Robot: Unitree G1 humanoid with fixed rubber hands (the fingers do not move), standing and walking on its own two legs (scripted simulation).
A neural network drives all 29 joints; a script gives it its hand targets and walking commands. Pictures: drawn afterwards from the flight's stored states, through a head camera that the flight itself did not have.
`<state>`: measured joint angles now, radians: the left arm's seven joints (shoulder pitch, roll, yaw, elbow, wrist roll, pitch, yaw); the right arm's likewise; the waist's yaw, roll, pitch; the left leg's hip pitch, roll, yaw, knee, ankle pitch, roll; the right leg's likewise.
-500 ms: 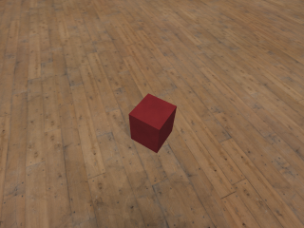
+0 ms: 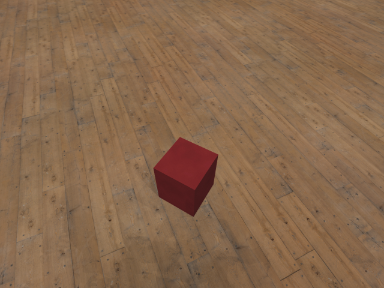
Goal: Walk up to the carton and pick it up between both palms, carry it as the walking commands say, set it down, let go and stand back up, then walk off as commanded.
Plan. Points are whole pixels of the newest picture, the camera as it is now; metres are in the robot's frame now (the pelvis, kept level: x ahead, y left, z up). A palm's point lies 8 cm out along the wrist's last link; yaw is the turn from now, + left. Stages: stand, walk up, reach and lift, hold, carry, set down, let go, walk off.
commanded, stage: walk up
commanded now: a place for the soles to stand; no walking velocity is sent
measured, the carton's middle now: (186, 177) +0.76 +0.04 -0.62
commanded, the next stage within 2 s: none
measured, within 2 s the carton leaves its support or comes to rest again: neither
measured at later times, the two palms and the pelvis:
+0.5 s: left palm (73, 255) +0.22 +0.27 -0.08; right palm (374, 281) +0.17 -0.37 -0.08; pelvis +0.13 -0.03 +0.00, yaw -2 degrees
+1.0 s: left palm (95, 215) +0.32 +0.26 -0.11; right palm (358, 259) +0.22 -0.37 -0.10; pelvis +0.19 -0.04 -0.02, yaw -3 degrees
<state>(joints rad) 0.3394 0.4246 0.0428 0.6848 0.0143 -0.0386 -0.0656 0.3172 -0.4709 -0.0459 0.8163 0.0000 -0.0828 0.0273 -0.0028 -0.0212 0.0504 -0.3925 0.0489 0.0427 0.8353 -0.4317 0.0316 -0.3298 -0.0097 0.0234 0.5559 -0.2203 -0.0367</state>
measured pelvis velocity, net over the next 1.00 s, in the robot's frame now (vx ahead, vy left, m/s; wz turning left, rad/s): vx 0.19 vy -0.04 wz -0.05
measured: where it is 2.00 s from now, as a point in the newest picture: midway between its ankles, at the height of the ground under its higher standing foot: outside the picture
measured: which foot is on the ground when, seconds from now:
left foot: up 0.00-0.04, down 0.06-0.32, up 0.34-0.62, down 0.64-1.00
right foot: down 0.00-0.04, up 0.06-0.28, down 0.30-1.00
